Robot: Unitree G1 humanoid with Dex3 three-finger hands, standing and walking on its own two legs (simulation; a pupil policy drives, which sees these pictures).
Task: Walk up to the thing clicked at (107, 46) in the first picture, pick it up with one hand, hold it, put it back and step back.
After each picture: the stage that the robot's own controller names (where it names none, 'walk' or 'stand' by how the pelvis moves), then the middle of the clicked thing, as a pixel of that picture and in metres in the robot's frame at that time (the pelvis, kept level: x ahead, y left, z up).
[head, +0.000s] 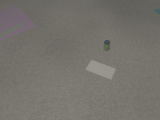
stand; (106, 45) +1.35 -0.30 -0.72
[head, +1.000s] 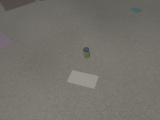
walk; (86, 52) +1.26 +0.06 -0.69
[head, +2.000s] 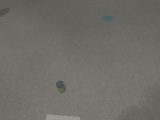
walk; (60, 87) +0.78 +0.26 -0.72
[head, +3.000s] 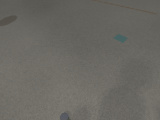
walk; (65, 119) +0.51 +0.18 -0.71
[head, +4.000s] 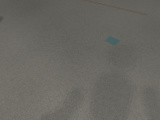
stand; out of the picture +0.41 +0.19 -0.72
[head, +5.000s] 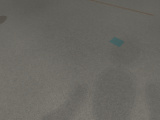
stand; out of the picture +0.38 +0.18 -0.71
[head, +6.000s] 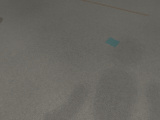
stand; out of the picture +0.38 +0.21 -0.72
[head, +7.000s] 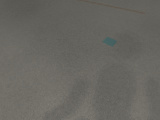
stand; out of the picture +0.35 +0.23 -0.72
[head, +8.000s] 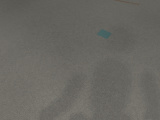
stand; out of the picture +0.36 +0.25 -0.72
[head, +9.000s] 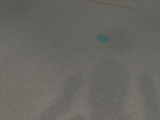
stand; out of the picture +0.33 +0.25 -0.72
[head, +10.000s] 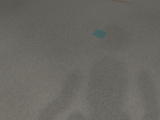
stand; out of the picture +0.34 +0.25 -0.72
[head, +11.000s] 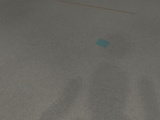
stand; out of the picture +0.33 +0.24 -0.72
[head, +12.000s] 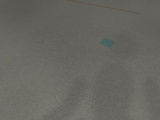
stand; out of the picture +0.34 +0.23 -0.72
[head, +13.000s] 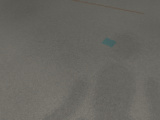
stand; out of the picture +0.35 +0.23 -0.72
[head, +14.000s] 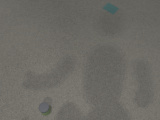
go down; (44, 109) +0.39 +0.21 -0.63
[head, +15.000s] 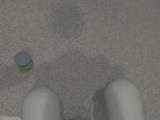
go down; (23, 62) +0.47 +0.21 -0.31
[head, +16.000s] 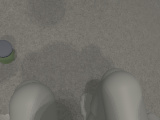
close in; (4, 52) +0.47 +0.22 -0.27
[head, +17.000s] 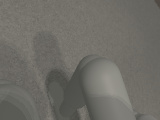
close in; out of the picture +0.46 +0.25 -0.24
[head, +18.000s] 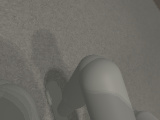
lift; out of the picture +0.45 +0.25 -0.24
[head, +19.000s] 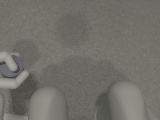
lift; (12, 71) +0.36 +0.24 -0.09
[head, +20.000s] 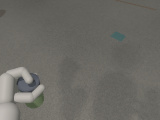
hold; (31, 91) +0.32 +0.18 +0.03
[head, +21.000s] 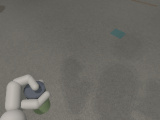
hold; (38, 98) +0.31 +0.17 -0.01
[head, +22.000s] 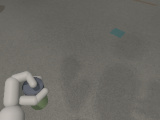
hold; (36, 94) +0.32 +0.17 -0.01
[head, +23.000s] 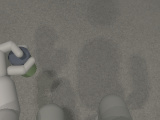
crouch; (23, 63) +0.43 +0.19 -0.09
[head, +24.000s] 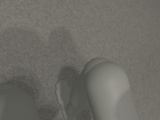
lower; out of the picture +0.46 +0.25 -0.24
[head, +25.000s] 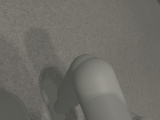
lower; out of the picture +0.46 +0.26 -0.25
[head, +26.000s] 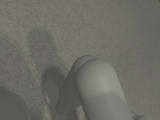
lower; out of the picture +0.46 +0.26 -0.25
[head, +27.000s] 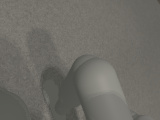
lower; out of the picture +0.46 +0.26 -0.24
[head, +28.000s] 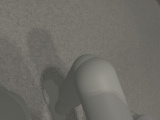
lower; out of the picture +0.46 +0.26 -0.25
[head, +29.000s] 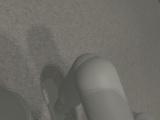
withdraw; out of the picture +0.46 +0.24 -0.25
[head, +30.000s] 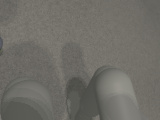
stand; out of the picture +0.45 +0.22 -0.26
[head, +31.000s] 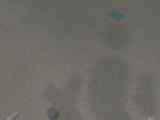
stand; (52, 114) +0.40 +0.18 -0.61
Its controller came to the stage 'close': yes
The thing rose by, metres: 0.71
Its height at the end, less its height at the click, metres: +0.00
